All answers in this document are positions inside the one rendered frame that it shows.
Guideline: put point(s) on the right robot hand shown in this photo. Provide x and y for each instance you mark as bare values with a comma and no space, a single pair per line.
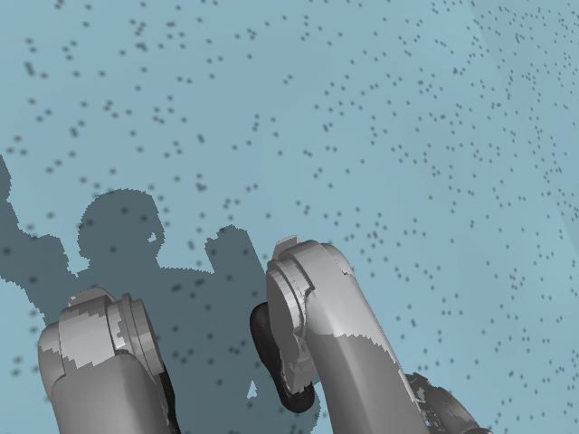
444,413

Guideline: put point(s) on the left robot foot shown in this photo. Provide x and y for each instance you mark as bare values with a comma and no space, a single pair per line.
171,399

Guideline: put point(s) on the right robot foot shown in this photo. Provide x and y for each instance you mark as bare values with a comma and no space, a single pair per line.
269,354

